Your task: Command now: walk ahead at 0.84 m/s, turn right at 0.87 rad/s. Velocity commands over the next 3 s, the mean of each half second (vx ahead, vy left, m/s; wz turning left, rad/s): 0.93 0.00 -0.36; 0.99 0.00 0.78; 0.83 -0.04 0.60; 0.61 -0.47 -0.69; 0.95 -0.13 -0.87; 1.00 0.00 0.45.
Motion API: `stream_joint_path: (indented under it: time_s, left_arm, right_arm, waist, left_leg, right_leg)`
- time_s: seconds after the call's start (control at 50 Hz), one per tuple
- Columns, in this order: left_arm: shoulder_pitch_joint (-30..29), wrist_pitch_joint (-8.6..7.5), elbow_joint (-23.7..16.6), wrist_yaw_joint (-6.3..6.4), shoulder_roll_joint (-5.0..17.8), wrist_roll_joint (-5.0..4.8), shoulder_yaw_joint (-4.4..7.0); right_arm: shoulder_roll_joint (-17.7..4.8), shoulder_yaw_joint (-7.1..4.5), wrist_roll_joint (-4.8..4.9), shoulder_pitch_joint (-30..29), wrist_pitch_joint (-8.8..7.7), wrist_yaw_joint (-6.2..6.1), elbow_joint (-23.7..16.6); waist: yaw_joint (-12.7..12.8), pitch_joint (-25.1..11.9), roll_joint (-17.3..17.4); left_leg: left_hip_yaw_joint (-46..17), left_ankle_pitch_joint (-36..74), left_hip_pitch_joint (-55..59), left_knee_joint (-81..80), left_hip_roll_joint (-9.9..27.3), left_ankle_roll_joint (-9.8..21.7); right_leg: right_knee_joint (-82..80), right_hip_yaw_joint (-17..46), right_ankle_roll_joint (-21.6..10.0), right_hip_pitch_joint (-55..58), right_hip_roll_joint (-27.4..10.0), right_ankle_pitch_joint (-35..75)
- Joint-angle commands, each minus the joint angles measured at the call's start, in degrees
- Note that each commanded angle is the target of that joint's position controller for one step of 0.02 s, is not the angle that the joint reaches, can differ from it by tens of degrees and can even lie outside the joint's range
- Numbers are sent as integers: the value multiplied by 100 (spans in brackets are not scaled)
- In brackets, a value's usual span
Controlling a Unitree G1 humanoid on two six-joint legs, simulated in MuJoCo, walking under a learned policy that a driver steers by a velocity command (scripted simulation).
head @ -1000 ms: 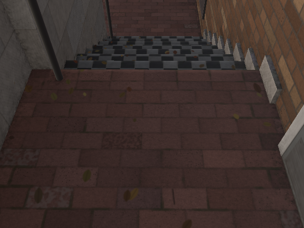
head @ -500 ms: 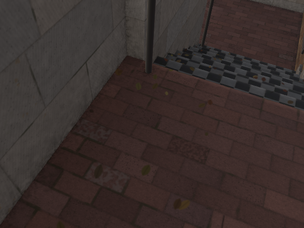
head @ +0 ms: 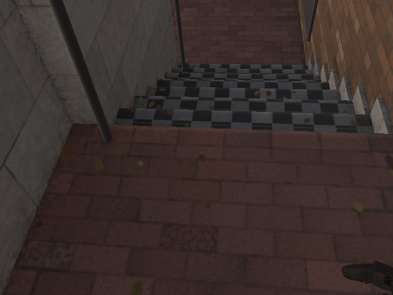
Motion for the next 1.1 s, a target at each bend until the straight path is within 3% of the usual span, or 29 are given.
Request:
stream_joint_path:
  time_s: [0.02, 0.08, 0.1, 0.12, 0.14, 0.16, 0.2, 0.24, 0.34, 0.38, 0.44, 0.48, 0.5, 0.52, 0.54, 0.58, 0.68, 0.74, 0.78, 0.82, 0.88, 0.9, 0.92, 0.94, 0.96, 0.98, 1.02, 1.08, 1.1]
  left_arm:
    - [-120, -101, -242, 75, 1097, -24, 286]
    - [-846, -209, -393, 25, 1565, -45, 383]
    - [-1140, -319, -473, 9, 1449, 19, 362]
    - [-834, -372, -710, 21, 397, -103, 126]
    - [-930, -287, -926, -12, 499, -134, 45]
    - [-1413, -196, -896, -25, 795, 16, 99]
    - [-1780, -82, -853, -166, 732, 225, 92]
    - [-1907, -31, -1020, -287, 321, 283, -27]
    - [-3281, -30, -1851, -413, 434, 356, -214]
    - [-3458, -83, -1863, -536, 329, 261, -322]
    - [-2987, -57, -1640, -370, 689, 211, -178]
    - [-1394, -76, -1173, -140, 1023, 317, 30]
    - [-500, -107, -1049, 12, 1475, 465, 185]
    - [-348, -187, -1152, 85, 1931, 615, 236]
    - [-793, -139, -1197, 85, 1777, 441, 248]
    - [-1679, -175, -1188, 59, 876, 282, 73]
    - [-1438, -431, -714, 53, 398, 62, -27]
    - [-1651, -526, -597, 156, 179, 129, -101]
    - [-1647, -527, -560, 231, 447, 140, -61]
    - [-1325, -501, -476, 263, 802, 25, -19]
    - [-1373, -253, -633, 310, 1529, 118, 180]
    - [-1380, -144, -695, 323, 1723, 124, 236]
    - [-1308, -89, -620, 306, 1657, 167, 237]
    - [-1203, -170, -784, 200, 674, 305, -35]
    - [-1073, -288, -1615, 139, 629, 97, -100]
    - [-1752, -397, -1658, 147, 1025, 165, -60]
    - [-2082, -423, -1564, 197, 988, 218, -125]
    - [-2149, -112, -1449, 223, 917, 378, -93]
    - [-2429, -53, -1618, 214, 884, 385, -107]
  right_arm:
    - [-251, 35, 76, -1361, -146, 1, -908]
    - [-881, -251, 154, 1122, -181, -261, -248]
    - [-1198, -434, 129, 2421, -200, -418, 60]
    - [-1645, -571, -133, 3057, -252, -508, 150]
    - [-1581, -551, -92, 2456, -198, -497, 53]
    - [-1076, -492, -29, 1747, -185, -499, 17]
    - [-504, -374, -30, 1664, -212, -442, 245]
    - [-155, -259, -32, 1965, -342, -362, 655]
    - [-322, -292, 167, 1787, -545, -305, 871]
    - [-549, -367, 240, 1744, -554, -254, 851]
    - [-1071, -470, 259, 2084, -543, -173, 970]
    - [-1253, -508, 250, 2222, -466, -165, 1079]
    - [-806, -399, 210, 2226, -464, -167, 1060]
    - [194, -195, 354, 2624, -439, -223, 729]
    - [-270, -282, 451, 2525, -373, -237, 606]
    - [-329, -309, 264, 2031, -225, -198, 706]
    - [162, -269, 100, 1395, 199, -5, 418]
    - [226, -243, 111, 719, 186, 146, 12]
    - [278, -183, 221, 487, 188, 225, -68]
    - [206, -202, 171, 370, 184, 262, -92]
    - [-400, -407, 147, 1472, 132, 168, 286]
    - [-614, -526, 50, 2444, 158, 69, 622]
    - [-792, -653, 92, 3028, 211, -90, 845]
    - [-1158, -717, 247, 2395, 308, -251, 867]
    - [-1744, -795, 178, 2055, 340, -252, 527]
    - [-1484, -819, 215, 2526, 276, -275, 558]
    - [-1017, -717, 211, 2152, 76, -375, 785]
    - [-574, -505, 271, 1640, -89, -324, 747]
    - [-727, -529, 276, 1628, -100, -289, 712]
  waist:
    - [-12, 712, -866]
    - [-1326, -700, -659]
    - [-1940, -1309, -500]
    - [-1721, -2213, 1128]
    - [-1322, -2190, 1623]
    - [-1177, -1081, 1062]
    - [-1057, -157, 148]
    - [-772, 301, 396]
    - [-350, 929, 323]
    - [-362, 816, 169]
    - [-161, 339, 89]
    - [636, -682, 7]
    - [974, -1178, -385]
    - [419, -1735, -1679]
    - [225, -1756, -1500]
    - [-200, -297, -726]
    - [-658, 516, -618]
    - [-791, 827, -708]
    - [-861, 942, -592]
    - [-947, 935, -298]
    - [-1593, -106, -458]
    - [-2031, -789, -331]
    - [-2285, -1013, -166]
    - [-1486, -577, 1228]
    - [-1063, -1431, 1567]
    - [-1467, -1323, 194]
    - [-960, -177, -814]
    - [-496, 472, -596]
    - [-556, 445, -383]
  left_leg:
    - [449, 467, 543, -748, -371, 112]
    - [320, -12, 4386, -1058, -615, 396]
    - [-241, -845, 5859, -971, 28, 481]
    - [-2813, -3794, 6977, -1882, 1950, 851]
    - [-5094, -4794, 6306, -3125, 2550, 1024]
    - [-4451, -4566, 5342, -3154, 2231, 1051]
    - [-2906, -2687, 4137, -3141, 1802, 1133]
    - [-2291, -2007, 3375, -3384, 1520, 1255]
    - [-1253, -888, 2667, -4282, 1157, 1423]
    - [-628, 215, 1513, -4622, 832, 1284]
    - [-491, 2595, 2135, -3800, 977, 1171]
    - [-211, 3559, 2031, -1035, 557, 963]
    - [-93, 1722, 927, 1005, 119, 860]
    - [-350, -1906, -9, 3141, -221, 835]
    - [-426, -1184, -451, 3697, -230, 878]
    - [-292, -335, -518, 3310, 395, 841]
    - [-121, -104, -644, 2835, 713, 676]
    - [100, 952, -555, 1572, 598, 769]
    - [673, 1205, 276, 584, 380, 1003]
    - [1035, 1137, 952, 398, 8, 1225]
    - [1451, 256, 2261, -30, -733, 1406]
    - [1190, -236, 3498, -233, -924, 1522]
    - [538, -408, 4818, -721, -759, 1721]
    - [-1095, -335, 5225, -788, 51, 1841]
    - [-4318, -129, 6543, -2039, 1130, 3038]
    - [-4809, 147, 6345, -2789, 1513, 3075]
    - [-3905, 259, 4573, -2878, 1183, 2715]
    - [-2513, 1604, 2560, -2669, 409, 2242]
    - [-2354, 2106, 2353, -2694, 165, 2118]
  right_leg:
    - [-247, 1035, -581, -1072, -1134, 3521]
    - [2241, 583, -27, -2127, -777, 6055]
    - [3786, 443, 44, -2943, -429, 5216]
    - [5990, -113, 65, -4096, 219, 815]
    - [6785, -558, 28, -4636, 156, -454]
    - [6830, -761, -22, -4903, -258, 196]
    - [6532, -1025, -21, -4815, -663, 595]
    - [6270, -842, 21, -4764, -722, 402]
    - [4158, -1248, 400, -5040, -1063, 1100]
    - [3021, -1802, 479, -2986, -732, 1938]
    - [2669, -1969, 481, -1720, -389, 1742]
    - [2407, -2013, 429, 197, -237, 1008]
    - [2300, -1037, 378, 1380, -1258, -278]
    - [1106, 1820, 275, 1563, -3094, -2523]
    - [-35, 3310, 45, 1024, -3226, -2970]
    - [355, 1106, 4, -380, -2586, -1176]
    - [-104, -1265, 321, -1253, -2063, 1445]
    - [-274, -2480, 407, -1457, -1674, 2233]
    - [-666, -3068, 393, -1717, -1533, 2431]
    - [-306, -3225, 263, -1602, -1782, 4631]
    - [1936, -3297, 392, -705, -1909, 8039]
    - [3569, -3137, 341, -837, -1978, 8075]
    - [5608, -3061, 484, -1754, -1625, 5971]
    - [7520, -2841, 633, -3648, -642, -108]
    - [8334, -1558, 912, -5572, -122, -742]
    - [7979, -1055, 930, -5955, -402, -406]
    - [6272, -909, 908, -5281, -961, -97]
    - [4596, -1021, 1184, -3911, -1044, -271]
    - [4318, -1295, 1228, -3749, -882, -204]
